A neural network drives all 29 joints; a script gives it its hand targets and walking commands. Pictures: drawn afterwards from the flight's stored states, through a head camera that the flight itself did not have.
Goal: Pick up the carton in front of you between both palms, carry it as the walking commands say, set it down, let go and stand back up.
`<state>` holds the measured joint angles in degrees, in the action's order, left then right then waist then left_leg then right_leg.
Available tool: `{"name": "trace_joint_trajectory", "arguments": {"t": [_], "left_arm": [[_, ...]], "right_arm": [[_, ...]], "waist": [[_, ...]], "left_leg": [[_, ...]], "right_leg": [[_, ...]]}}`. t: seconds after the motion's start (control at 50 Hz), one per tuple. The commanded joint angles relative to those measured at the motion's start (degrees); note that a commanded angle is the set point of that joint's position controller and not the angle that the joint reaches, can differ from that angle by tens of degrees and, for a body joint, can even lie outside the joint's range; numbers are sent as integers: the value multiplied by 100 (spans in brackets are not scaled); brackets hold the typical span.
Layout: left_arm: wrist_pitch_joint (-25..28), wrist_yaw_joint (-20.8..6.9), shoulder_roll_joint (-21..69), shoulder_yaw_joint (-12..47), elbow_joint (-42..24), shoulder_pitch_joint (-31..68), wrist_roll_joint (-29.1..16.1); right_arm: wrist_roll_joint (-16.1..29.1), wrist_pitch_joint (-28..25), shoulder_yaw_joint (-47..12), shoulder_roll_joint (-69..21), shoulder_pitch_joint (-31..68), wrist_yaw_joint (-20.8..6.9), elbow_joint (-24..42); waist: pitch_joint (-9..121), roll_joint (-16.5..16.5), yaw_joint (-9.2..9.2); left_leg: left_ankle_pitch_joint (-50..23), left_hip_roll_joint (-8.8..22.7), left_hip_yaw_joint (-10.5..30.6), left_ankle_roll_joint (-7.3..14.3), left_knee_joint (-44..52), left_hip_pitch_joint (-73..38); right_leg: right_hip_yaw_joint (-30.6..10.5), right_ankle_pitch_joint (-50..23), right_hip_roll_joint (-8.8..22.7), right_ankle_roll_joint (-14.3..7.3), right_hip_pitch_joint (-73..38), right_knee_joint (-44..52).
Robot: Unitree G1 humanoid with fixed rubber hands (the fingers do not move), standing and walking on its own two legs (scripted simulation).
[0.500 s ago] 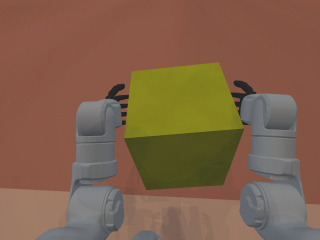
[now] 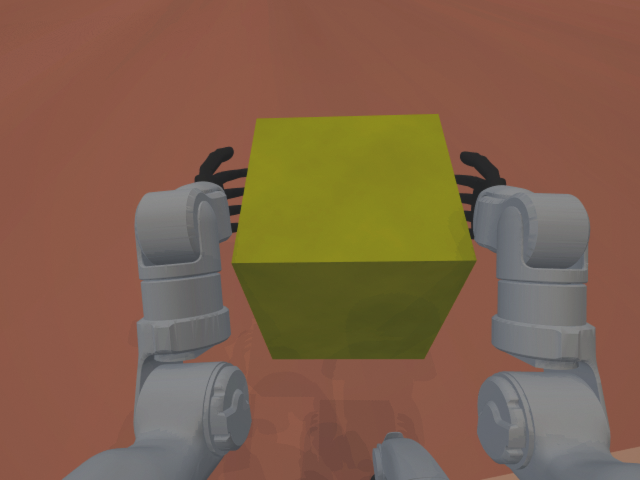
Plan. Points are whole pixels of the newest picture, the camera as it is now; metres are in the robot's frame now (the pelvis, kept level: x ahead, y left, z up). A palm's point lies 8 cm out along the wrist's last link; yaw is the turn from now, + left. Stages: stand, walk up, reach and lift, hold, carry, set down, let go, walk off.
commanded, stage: carry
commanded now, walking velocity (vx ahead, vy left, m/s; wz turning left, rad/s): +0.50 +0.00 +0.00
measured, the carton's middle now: (347, 248) +0.39 -0.04 +0.08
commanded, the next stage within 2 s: none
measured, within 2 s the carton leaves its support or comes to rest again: neither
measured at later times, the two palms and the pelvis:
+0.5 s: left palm (178, 51) +0.69 +0.18 +0.20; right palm (374, 29) +0.72 -0.12 +0.20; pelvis +0.32 +0.00 +0.02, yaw +2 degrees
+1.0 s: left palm (219, 35) +0.94 +0.16 +0.11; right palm (362, 26) +0.94 -0.14 +0.11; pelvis +0.65 +0.01 +0.01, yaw +1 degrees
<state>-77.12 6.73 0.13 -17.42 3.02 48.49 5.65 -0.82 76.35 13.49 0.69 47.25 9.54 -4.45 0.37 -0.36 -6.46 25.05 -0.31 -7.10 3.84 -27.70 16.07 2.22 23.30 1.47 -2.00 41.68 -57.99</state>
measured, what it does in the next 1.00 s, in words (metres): walks ahead: right foot, then left foot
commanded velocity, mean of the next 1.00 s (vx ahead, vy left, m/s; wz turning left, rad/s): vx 0.50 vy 0.00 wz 0.00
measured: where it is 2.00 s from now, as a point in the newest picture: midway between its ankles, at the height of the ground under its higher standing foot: (298, 211)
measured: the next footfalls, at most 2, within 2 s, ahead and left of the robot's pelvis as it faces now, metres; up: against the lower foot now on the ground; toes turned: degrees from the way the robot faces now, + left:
right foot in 0.10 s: +0.26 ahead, -0.11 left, +0.02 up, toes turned -4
left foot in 0.54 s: +0.51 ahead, +0.10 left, +0.02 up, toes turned +7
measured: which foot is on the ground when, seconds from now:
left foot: down 0.00-0.14, up 0.16-0.52, down 0.54-1.00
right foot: up 0.00-0.08, down 0.10-0.54, up 0.56-0.98, down 1.00-1.00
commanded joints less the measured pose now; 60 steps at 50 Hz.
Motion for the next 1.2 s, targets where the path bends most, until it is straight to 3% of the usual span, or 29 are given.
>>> {"name": "trace_joint_trajectory", "arguments": {"t": [0.0, 0.04, 0.08, 0.1, 0.12, 0.14, 0.16, 0.2, 0.24, 0.3, 0.34, 0.44, 0.48, 0.5, 0.52, 0.54, 0.56, 0.6, 0.62, 0.74, 0.88, 0.94, 0.96, 0.98, 1.0, 1.02, 1.08, 1.12, 1.18], "left_arm": [[92, -848, 5452, 3218, -85, 3656, -1904], [44, -906, 5432, 3260, 139, 3617, -1921], [33, -991, 5494, 3265, 435, 3566, -2006], [53, -1034, 5522, 3238, 648, 3405, -2044], [118, -1077, 5500, 3206, 652, 3412, -2054], [127, -1126, 5662, 3232, 694, 3514, -2168], [121, -1183, 5875, 3382, 467, 3831, -2391], [166, -1278, 6264, 3586, -123, 4582, -2850], [186, -1334, 6529, 3775, -542, 5102, -3209], [167, -1371, 6542, 3824, -709, 5135, -3402], [139, -1361, 6408, 3783, -656, 4948, -3386], [89, -1364, 6169, 3616, 3, 4373, -3047], [109, -1367, 6170, 3563, 239, 4260, -2925], [118, -1365, 6164, 3517, 348, 4213, -2844], [120, -1370, 6118, 3486, 429, 4190, -2800], [98, -1366, 6293, 3416, 566, 4192, -2785], [121, -1343, 6254, 3383, 592, 4305, -2713], [197, -1300, 6520, 3377, 530, 4186, -2625], [238, -1271, 6615, 3358, 439, 4050, -2553], [585, -1111, 7010, 3625, 132, 2473, -2104], [930, -1252, 6999, 4706, -1326, 1027, -2103], [904, -1366, 6675, 4998, -1782, 241, -2124], [889, -1413, 6581, 5042, -1822, -61, -2079], [877, -1464, 6489, 5036, -1830, -530, -2039], [902, -1489, 6172, 4982, -1772, -720, -1897], [880, -1532, 6369, 5025, -1661, -1118, -1933], [872, -1651, 6627, 5140, -2080, -1001, -2181], [854, -1697, 6558, 5206, -2246, -871, -2359], [792, -1750, 6296, 5188, -2196, -1099, -2422]], "right_arm": [[2854, -69, -3474, -6305, 4935, -1579, 815], [2720, -38, -3408, -6181, 4733, -1602, 492], [2590, -10, -3285, -6078, 4480, -1618, 162], [2504, 1, -3183, -6010, 4497, -1628, 20], [2448, 17, -3116, -6054, 4542, -1650, 8], [2357, 15, -3076, -6077, 4567, -1662, -170], [2277, -16, -3062, -6130, 4589, -1641, -237], [2142, -58, -2879, -6199, 4533, -1547, -150], [1993, -75, -2767, -6135, 4517, -1407, 68], [1740, -85, -2716, -5891, 4406, -1207, 268], [1605, -54, -2719, -5711, 4266, -1132, 277], [1525, 28, -2769, -5638, 3920, -1211, -208], [1617, 30, -2752, -5730, 3929, -1309, -412], [1667, 16, -2727, -5775, 3862, -1361, -550], [1716, -7, -2695, -5815, 3794, -1413, -633], [1701, -63, -2632, -5700, 3889, -1432, -752], [1792, -101, -2667, -5859, 3875, -1465, -697], [2026, -177, -2820, -6333, 4092, -1578, -296], [2183, -228, -2917, -6596, 4263, -1637, -77], [2404, -501, -3409, -7261, 3420, -1842, 485], [1924, -816, -4158, -6947, 1331, -1907, 1553], [1711, -814, -4401, -6504, 326, -1879, 1997], [1667, -791, -4469, -6361, -27, -1892, 2075], [1651, -775, -4553, -6207, -130, -1921, 2224], [1728, -690, -4672, -6312, -212, -1956, 2274], [1699, -673, -4629, -6144, -498, -1986, 2255], [1767, -722, -4751, -6383, -577, -2021, 2460], [1779, -748, -4804, -6409, -687, -2005, 2457], [1698, -743, -4801, -6305, -939, -1925, 2395]], "waist": [[2619, -717, 245], [2567, -815, 341], [2937, -522, 757], [3403, -285, 1057], [3742, 1105, 1130], [3226, 1651, 1141], [3145, 1079, 1176], [2886, 176, 1126], [2843, 405, 978], [2793, 628, 1016], [2727, 665, 1069], [2444, 906, 1064], [2667, 773, 730], [2987, 544, 523], [3292, -13, 328], [3663, -1499, 337], [3476, -1650, 254], [3045, -548, 245], [2900, -353, 309], [2848, -643, 527], [2308, -752, 469], [2500, -852, 538], [2752, -692, 601], [3081, -313, 808], [3642, 1034, 865], [3285, 1445, 896], [2445, 104, 761], [2158, 353, 721], [1785, 737, 713]], "left_leg": [[-2188, 1258, 1203, 774, 763, -1781], [-2784, 1228, 855, 606, 595, -1525], [-4305, 1013, 146, 257, -807, -1030], [-4040, 822, -29, 4, -1804, -175], [-2401, 284, -36, -263, -3426, 1275], [293, -489, 331, -258, -4549, 2637], [380, -232, 829, -131, -5400, 3034], [27, 137, 969, -77, -5090, 3195], [-227, 257, 921, -89, -4332, 2932], [-366, 231, 639, -148, -3235, 2770], [-796, 272, 531, -174, -2301, 2496], [-2120, -53, 2, -105, -418, 1330], [-2543, -222, -318, -10, 401, 86], [-2394, -145, -310, 38, 354, -1143], [-2140, 874, 1066, 218, 143, -2318], [-2618, 2270, 3722, 1100, 340, -3656], [-2356, 2251, 4081, 1347, 522, -3792], [-3037, 1913, 3135, 1031, 430, -3168], [-3347, 1799, 2727, 852, 537, -2796], [-4021, 1553, 1500, 572, 1070, -2674], [-5316, 1174, 446, 291, 966, -3054], [-6135, 1032, -33, 21, -51, -2703], [-5697, 934, -240, -153, -814, -2049], [-4051, 855, -221, -303, -1911, -893], [-2081, 276, 37, -507, -3487, 1140], [285, -187, 368, -482, -4481, 2476], [-315, 607, 849, -278, -4059, 2605], [-667, 649, 599, -351, -3127, 1994], [-1158, 651, 286, -499, -1873, 1798]], "right_leg": [[384, -502, -112, 34, -564, 1435], [797, -768, -377, -18, -1432, 2100], [1204, -1154, -694, -181, -3346, 2856], [549, -843, -322, -424, -4762, 2769], [-2322, 74, 1217, -1075, -5697, 3239], [-3893, -1494, 1746, -1594, -5864, 3789], [-3582, -2319, 1827, -1737, -5831, 3422], [-2666, -2774, 1616, -1347, -5271, 3300], [-2098, -2321, 1385, -1001, -4879, 3518], [-1596, -2591, 1356, -1106, -4720, 3703], [-1185, -2848, 1277, -1080, -4616, 3695], [-323, -3902, 991, -552, -4412, 3393], [153, -4565, 816, -249, -4277, 2530], [384, -4216, 648, -71, -3723, 1760], [336, -2455, 501, 119, -2602, 627], [128, 201, -314, 260, -679, -704], [-240, 753, -372, 165, 209, -1555], [-415, 226, 42, 90, 432, -1505], [-406, -73, 197, 122, 298, -1118], [118, -703, 181, 356, -235, 910], [790, -2266, -127, 224, -858, 3046], [1246, -2559, -429, 36, -2422, 3794], [1181, -2500, -332, -35, -3604, 3850], [250, -2451, 492, -224, -4919, 3607], [-2167, -2532, 1963, -1196, -6690, 3304], [-2982, -2604, 2200, -1601, -6736, 3878], [-1699, -2633, 1933, -978, -5281, 4227], [-1013, -1809, 1666, -664, -4356, 4664], [-359, -1296, 1443, -636, -3945, 5016]]}}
